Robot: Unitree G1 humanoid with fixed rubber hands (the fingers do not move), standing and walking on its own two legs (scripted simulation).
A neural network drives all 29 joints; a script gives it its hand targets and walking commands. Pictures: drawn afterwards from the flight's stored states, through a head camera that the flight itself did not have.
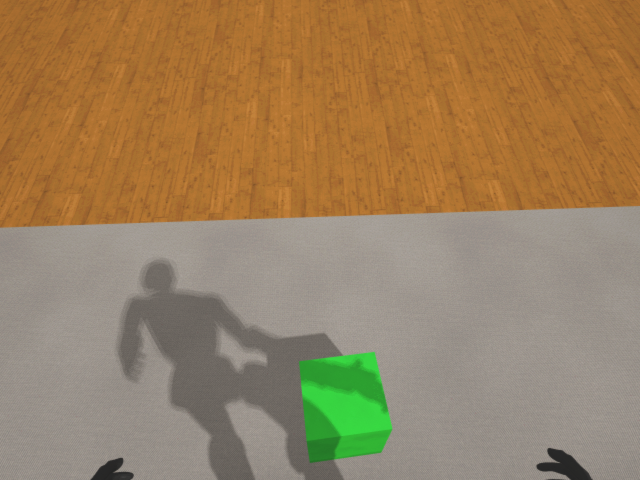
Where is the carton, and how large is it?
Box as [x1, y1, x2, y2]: [299, 352, 391, 462]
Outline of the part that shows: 374,352 299,361 306,439 310,462 375,453 381,451 391,430 391,425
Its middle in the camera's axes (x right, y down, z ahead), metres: +0.07 +0.47 +1.08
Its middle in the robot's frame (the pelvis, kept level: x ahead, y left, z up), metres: +0.40 -0.04 -0.66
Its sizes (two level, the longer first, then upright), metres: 0.210 0.200 0.250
